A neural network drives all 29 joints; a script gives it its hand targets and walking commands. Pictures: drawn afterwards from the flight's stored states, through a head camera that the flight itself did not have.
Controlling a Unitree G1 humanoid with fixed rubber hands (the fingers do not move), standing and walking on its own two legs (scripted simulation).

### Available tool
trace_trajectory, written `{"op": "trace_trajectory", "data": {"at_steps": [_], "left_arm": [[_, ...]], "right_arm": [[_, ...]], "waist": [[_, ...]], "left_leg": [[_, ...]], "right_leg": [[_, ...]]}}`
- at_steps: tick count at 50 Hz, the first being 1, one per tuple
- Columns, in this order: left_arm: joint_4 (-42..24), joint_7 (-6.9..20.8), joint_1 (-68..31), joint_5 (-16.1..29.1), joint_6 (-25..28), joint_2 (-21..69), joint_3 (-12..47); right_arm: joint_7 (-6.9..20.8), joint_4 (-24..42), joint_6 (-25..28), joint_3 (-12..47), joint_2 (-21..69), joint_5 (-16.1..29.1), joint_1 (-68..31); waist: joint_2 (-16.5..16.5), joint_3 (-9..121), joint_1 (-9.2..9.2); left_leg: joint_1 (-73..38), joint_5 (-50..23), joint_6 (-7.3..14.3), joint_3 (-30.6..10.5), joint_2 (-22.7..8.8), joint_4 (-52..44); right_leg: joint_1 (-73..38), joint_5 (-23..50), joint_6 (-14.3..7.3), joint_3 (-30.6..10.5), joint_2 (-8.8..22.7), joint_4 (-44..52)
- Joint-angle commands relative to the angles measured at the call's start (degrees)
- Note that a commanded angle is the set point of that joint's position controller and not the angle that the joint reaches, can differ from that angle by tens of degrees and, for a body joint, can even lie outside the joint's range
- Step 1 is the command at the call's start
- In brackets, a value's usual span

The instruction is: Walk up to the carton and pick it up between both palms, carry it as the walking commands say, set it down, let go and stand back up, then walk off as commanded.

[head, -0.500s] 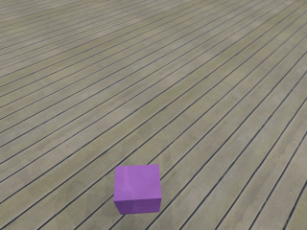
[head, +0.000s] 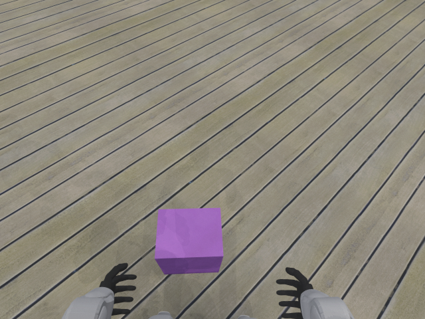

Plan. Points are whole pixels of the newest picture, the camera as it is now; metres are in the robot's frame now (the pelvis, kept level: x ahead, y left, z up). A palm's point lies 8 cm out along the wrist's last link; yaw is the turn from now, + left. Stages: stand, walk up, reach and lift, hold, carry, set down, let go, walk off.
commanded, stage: reach and lift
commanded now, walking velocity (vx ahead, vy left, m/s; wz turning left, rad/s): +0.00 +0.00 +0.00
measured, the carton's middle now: (190, 243) +0.42 +0.07 -0.60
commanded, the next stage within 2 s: none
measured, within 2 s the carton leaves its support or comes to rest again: neither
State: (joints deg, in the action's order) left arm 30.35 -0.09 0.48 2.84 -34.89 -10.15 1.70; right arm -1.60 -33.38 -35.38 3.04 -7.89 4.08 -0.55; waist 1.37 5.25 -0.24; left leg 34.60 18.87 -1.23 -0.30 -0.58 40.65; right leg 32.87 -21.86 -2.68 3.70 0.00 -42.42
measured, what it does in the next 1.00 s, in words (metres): lowers itself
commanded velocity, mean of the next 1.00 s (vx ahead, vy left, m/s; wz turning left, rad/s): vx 0.00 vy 0.00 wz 0.00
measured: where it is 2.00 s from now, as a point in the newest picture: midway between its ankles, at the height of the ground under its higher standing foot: outside the picture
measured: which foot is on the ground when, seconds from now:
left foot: down 0.00-1.00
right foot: down 0.00-1.00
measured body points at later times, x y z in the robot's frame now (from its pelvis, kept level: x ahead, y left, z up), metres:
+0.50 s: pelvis -0.10 +0.03 -0.06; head +0.07 +0.04 +0.36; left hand +0.20 +0.25 -0.18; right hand +0.19 -0.17 -0.18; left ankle +0.01 +0.14 -0.71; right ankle -0.02 -0.09 -0.71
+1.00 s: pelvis -0.10 +0.03 -0.09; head +0.18 +0.02 +0.26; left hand +0.36 +0.25 -0.21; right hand +0.37 -0.16 -0.21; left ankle +0.01 +0.14 -0.71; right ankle -0.02 -0.09 -0.71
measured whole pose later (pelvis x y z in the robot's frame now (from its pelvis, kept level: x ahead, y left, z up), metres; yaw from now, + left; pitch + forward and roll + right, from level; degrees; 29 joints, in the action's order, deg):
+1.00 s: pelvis -0.10 +0.03 -0.09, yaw -3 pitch +35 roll +0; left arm 45.8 -2.1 -52.3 4.9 -16.9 -15.2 -15.2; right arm -5.2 -45.1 -18.7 -8.7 -13.1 2.9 -53.9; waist 1.5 -3.3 3.5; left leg 80.9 16.8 -0.3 -0.2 0.2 63.0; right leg 80.1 -19.4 0.0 -1.5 -1.7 -64.8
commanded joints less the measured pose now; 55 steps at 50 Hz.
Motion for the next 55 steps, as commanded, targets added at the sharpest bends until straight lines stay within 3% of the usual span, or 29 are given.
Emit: {"op": "trace_trajectory", "data": {"at_steps": [1,4,7,8,13,14,16,17,18,19,20,22,23,26,29,31,33,36,37,39,40,42,43,45,47,48,51,54,55], "left_arm": [[-6.08,-0.42,2.58,-3.68,2.76,-2.79,-5.22],[-10.54,-0.03,-0.59,-3.78,7.78,-5.51,-8.18],[-13.61,0.40,-2.38,-4.95,13.54,-6.52,-10.54],[-14.10,0.49,-2.50,-5.06,14.84,-6.60,-10.92],[-14.12,1.78,-4.63,-2.03,13.83,-4.79,-8.42],[-13.59,2.19,-5.57,-1.35,12.62,-4.69,-8.25],[-13.13,2.19,-11.81,-1.24,9.67,-6.38,-9.30],[-13.61,1.88,-15.49,-0.59,8.35,-6.03,-8.89],[-13.78,1.45,-18.72,-0.64,6.67,-5.67,-8.32],[-12.70,1.15,-21.82,-0.50,5.44,-6.41,-9.03],[-13.32,0.58,-26.01,0.06,4.46,-6.56,-8.60],[-12.15,-0.48,-32.81,0.84,2.88,-6.53,-7.94],[-11.97,-1.18,-36.18,0.90,2.37,-6.49,-8.20],[-8.51,-2.90,-46.24,0.96,2.28,-6.49,-8.95],[-1.16,-4.24,-49.96,0.60,2.41,-6.52,-10.89],[0.76,-4.90,-54.47,-0.03,3.43,-9.19,-13.72],[0.86,-5.61,-58.36,-0.36,4.72,-11.05,-14.93],[2.28,-5.63,-63.50,0.46,7.51,-12.30,-15.51],[2.60,-5.44,-66.05,1.12,8.91,-11.88,-15.55],[3.15,-4.99,-67.02,1.09,11.42,-13.39,-16.74],[3.06,-4.78,-68.32,1.62,12.63,-13.86,-16.46],[3.28,-4.18,-69.08,1.34,15.32,-14.27,-16.87],[3.69,-3.62,-67.46,1.76,16.44,-13.66,-16.66],[4.47,-2.75,-68.84,1.69,19.15,-15.49,-17.79],[5.34,-1.82,-68.91,2.33,21.61,-16.89,-18.38],[6.71,-1.25,-68.26,2.00,22.94,-18.14,-19.61],[6.31,0.07,-71.26,1.53,26.04,-20.75,-20.99],[6.63,1.30,-74.87,1.29,27.70,-22.45,-22.16],[9.58,1.71,-74.36,1.51,27.65,-21.69,-21.92]], "right_arm": [[1.19,8.35,3.35,-4.76,-5.72,-5.17,0.15],[1.18,12.73,7.37,-6.49,-4.63,-6.04,-0.88],[1.12,14.84,12.33,-7.41,-2.50,-5.13,-1.60],[1.21,14.99,13.52,-7.94,-2.93,-4.84,-1.07],[1.16,15.95,12.38,-5.96,-3.32,-2.19,-4.47],[0.99,16.82,11.14,-5.34,-2.81,-1.43,-5.67],[0.94,17.59,8.34,-4.78,-3.86,-0.09,-13.63],[1.15,17.38,6.99,-5.42,-5.63,0.09,-17.16],[1.57,16.40,5.73,-6.25,-6.90,0.58,-20.37],[1.61,15.61,4.63,-6.62,-7.84,0.93,-23.59],[1.85,15.32,3.86,-7.34,-8.90,0.78,-27.34],[2.09,13.50,3.07,-8.78,-11.20,-0.12,-34.31],[2.37,11.77,2.84,-8.96,-11.70,-0.17,-37.43],[2.56,6.11,3.47,-12.23,-14.39,-2.62,-48.30],[2.13,1.57,4.32,-13.04,-13.91,-3.33,-55.24],[1.55,-0.01,5.12,-13.28,-13.52,-3.02,-60.09],[0.78,-2.92,6.01,-13.24,-13.93,-2.42,-62.14],[-0.43,-6.60,8.28,-13.26,-13.75,-2.32,-66.04],[-0.75,-6.64,9.50,-13.42,-13.90,-2.54,-67.99],[-1.71,-5.19,11.77,-12.82,-14.10,-2.08,-70.08],[-2.06,-4.69,12.86,-13.43,-15.01,-2.24,-71.12],[-2.85,-4.57,15.17,-13.23,-14.56,-2.10,-72.06],[-3.13,-4.88,16.11,-13.78,-14.92,-2.26,-70.84],[-3.53,-2.45,18.25,-12.81,-14.17,-1.83,-72.97],[-4.27,0.57,20.20,-13.07,-14.23,-1.29,-73.36],[-4.52,-0.80,20.88,-12.35,-13.24,-0.89,-72.86],[-4.69,2.08,23.09,-11.87,-13.16,0.14,-75.82],[-4.80,0.29,23.98,-11.76,-13.45,0.20,-77.89],[-4.69,-1.03,23.92,-11.38,-13.00,0.45,-78.79]], "waist": [[-0.77,9.53,1.18],[4.59,22.95,1.49],[4.80,30.52,2.21],[3.01,32.63,2.23],[-0.79,33.43,2.37],[0.06,33.41,2.51],[-1.34,29.19,4.09],[-1.40,26.75,3.50],[-3.49,26.36,3.63],[-2.91,25.19,3.51],[-4.77,26.59,2.83],[-5.38,26.83,1.87],[-6.25,25.97,2.65],[-5.81,22.05,2.02],[-2.87,23.51,2.55],[-0.25,27.57,3.86],[-0.56,34.50,4.80],[-1.37,36.52,4.57],[-0.27,38.36,3.66],[-0.86,45.88,4.93],[-0.61,49.49,3.96],[-1.31,52.90,4.34],[-1.58,55.78,3.40],[1.07,57.07,4.99],[2.61,61.51,4.85],[3.20,60.71,6.32],[4.10,65.65,8.10],[3.37,66.45,8.63],[3.85,65.49,8.81]], "left_leg": [[-1.76,-28.15,3.73,-2.22,2.15,0.26],[0.78,-35.42,4.76,-3.39,1.49,4.37],[6.70,-34.50,3.70,-2.03,2.33,8.26],[7.59,-34.32,2.83,-1.35,2.30,9.32],[7.01,-23.97,0.95,1.17,1.41,11.02],[7.07,-19.50,1.14,1.67,1.36,10.94],[9.04,-4.79,1.49,2.83,0.89,9.71],[9.01,1.23,1.50,2.97,0.84,8.99],[7.21,4.30,1.22,2.29,1.02,8.25],[7.52,8.61,1.25,2.45,0.96,8.19],[5.89,11.66,1.35,1.46,0.65,7.34],[4.67,18.26,1.40,-1.73,-0.21,5.47],[4.79,19.68,1.09,-3.05,-0.64,4.89],[6.63,23.17,0.51,-5.28,-0.89,4.54],[6.86,20.30,0.53,-4.43,0.03,5.73],[6.73,16.18,0.85,-1.71,1.12,8.75],[5.79,12.96,0.62,-0.36,1.38,9.73],[7.97,8.26,-0.23,1.92,1.74,10.90],[8.49,7.04,-0.26,2.08,1.75,11.52],[8.79,0.90,-0.64,3.52,2.28,13.46],[8.49,-1.09,-0.90,3.70,2.30,14.02],[9.01,-6.91,-1.80,4.54,2.86,15.63],[8.64,-10.74,-2.12,4.50,3.14,16.23],[11.97,-13.82,-1.73,4.64,3.42,17.13],[14.23,-19.27,-0.95,4.33,3.88,17.92],[17.78,-19.93,-0.92,4.67,4.09,18.01],[19.95,-23.80,-0.06,4.58,4.12,19.01],[22.44,-25.13,0.55,4.92,4.23,19.72],[22.61,-25.17,0.81,4.95,4.12,19.55]], "right_leg": [[-6.02,32.99,1.67,-7.21,-0.24,2.15],[-7.44,44.11,2.53,-8.27,0.52,-3.18],[-7.82,48.32,3.36,-9.03,1.01,-7.49],[-7.52,48.29,3.29,-8.87,1.15,-8.48],[-2.45,31.32,3.15,-8.14,0.39,-8.06],[-2.86,26.78,3.54,-8.11,0.40,-7.56],[1.02,9.55,3.57,-6.90,0.20,-7.06],[2.78,2.06,3.22,-6.42,-0.10,-6.77],[5.74,-1.87,2.64,-4.76,-0.74,-7.32],[6.67,-6.90,2.44,-4.61,-0.75,-6.88],[7.43,-7.99,2.11,-3.52,-1.50,-7.98],[9.55,-9.38,2.08,-1.67,-2.22,-9.88],[11.25,-9.10,2.00,-1.39,-2.29,-10.98],[17.54,-9.76,2.04,-0.58,-2.51,-12.89],[18.94,-11.04,2.18,-0.56,-2.15,-12.20],[18.33,-12.56,2.32,-1.84,-1.73,-11.10],[15.99,-10.32,2.65,-2.11,-1.83,-11.83],[16.08,-8.43,2.85,-2.57,-2.00,-11.71],[16.53,-7.64,2.90,-2.40,-2.34,-11.95],[13.88,-3.34,2.97,-2.76,-2.73,-12.63],[12.74,-1.18,2.94,-2.42,-3.10,-13.16],[12.18,4.02,2.99,-2.40,-3.61,-14.29],[10.89,8.26,2.78,-2.50,-4.01,-14.55],[10.66,11.59,3.37,-3.20,-4.23,-15.53],[7.38,18.96,3.87,-4.12,-4.19,-16.49],[6.59,20.73,4.21,-4.63,-3.85,-17.16],[4.56,27.01,4.74,-5.50,-3.85,-19.47],[4.65,29.89,5.03,-6.53,-3.06,-20.46],[6.51,28.97,5.32,-6.15,-2.98,-20.18]]}}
